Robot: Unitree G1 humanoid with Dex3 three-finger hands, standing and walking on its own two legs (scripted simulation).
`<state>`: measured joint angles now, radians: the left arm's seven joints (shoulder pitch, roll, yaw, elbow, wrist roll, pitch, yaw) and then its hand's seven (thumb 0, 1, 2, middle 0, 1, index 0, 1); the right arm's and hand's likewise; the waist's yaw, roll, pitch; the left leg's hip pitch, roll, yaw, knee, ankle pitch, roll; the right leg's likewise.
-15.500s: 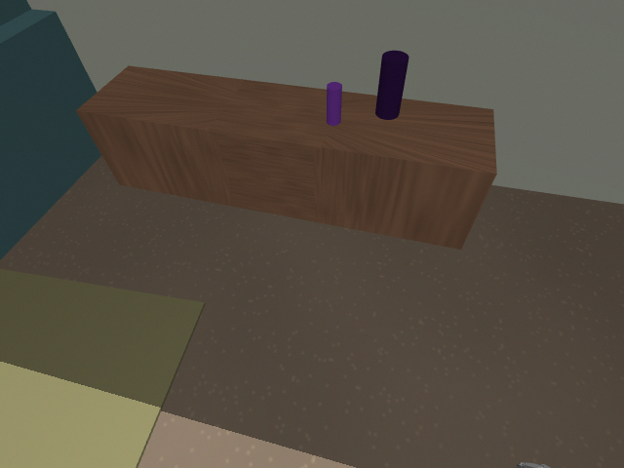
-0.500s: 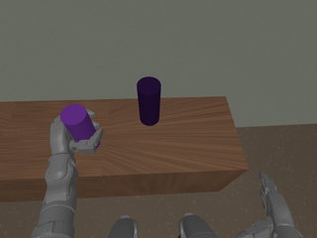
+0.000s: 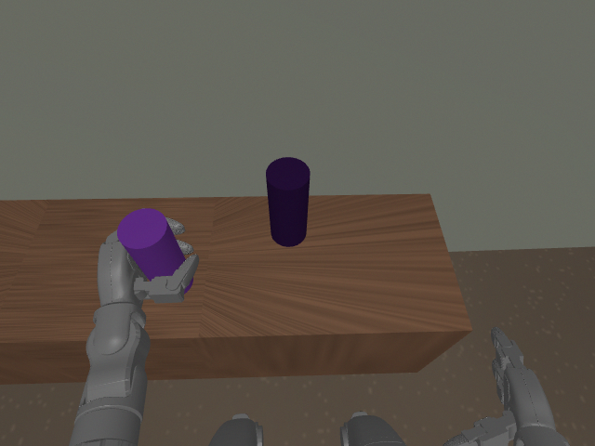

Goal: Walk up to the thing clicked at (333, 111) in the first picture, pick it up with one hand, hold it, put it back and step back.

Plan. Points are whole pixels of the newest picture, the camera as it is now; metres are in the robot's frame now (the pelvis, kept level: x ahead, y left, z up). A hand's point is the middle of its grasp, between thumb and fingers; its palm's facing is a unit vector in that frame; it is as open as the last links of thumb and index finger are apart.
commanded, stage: hold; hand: left
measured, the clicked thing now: (160, 257) +0.34 +0.18 +0.05
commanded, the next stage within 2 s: none
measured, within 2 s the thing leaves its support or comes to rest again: neither
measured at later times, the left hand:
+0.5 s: hand (170, 260) +0.33 +0.16 +0.07, palm faces +0.14 -0.99 -0.01, open 7.4 cm
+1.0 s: hand (173, 257) +0.33 +0.16 +0.07, palm faces +0.13 -0.99 -0.01, open 7.4 cm
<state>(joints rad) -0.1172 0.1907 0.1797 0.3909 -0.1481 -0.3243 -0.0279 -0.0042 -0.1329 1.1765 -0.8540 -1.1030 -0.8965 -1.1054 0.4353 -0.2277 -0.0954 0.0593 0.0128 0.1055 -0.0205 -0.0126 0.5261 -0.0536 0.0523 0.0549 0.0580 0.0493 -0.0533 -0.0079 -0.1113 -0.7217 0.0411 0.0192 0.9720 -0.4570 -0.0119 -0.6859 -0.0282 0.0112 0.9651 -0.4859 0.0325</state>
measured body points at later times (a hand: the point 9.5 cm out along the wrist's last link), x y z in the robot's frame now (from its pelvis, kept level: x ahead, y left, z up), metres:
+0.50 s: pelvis +0.00 +0.00 +0.01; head +0.04 +0.00 +0.46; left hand +0.32 +0.22 +0.07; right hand +0.15 -0.27 -0.03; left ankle +0.01 +0.13 -0.68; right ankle -0.01 -0.14 -0.68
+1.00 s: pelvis +0.00 -0.01 +0.01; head +0.04 -0.01 +0.46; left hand +0.32 +0.21 +0.07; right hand +0.15 -0.27 -0.03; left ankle +0.01 +0.13 -0.68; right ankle -0.01 -0.14 -0.68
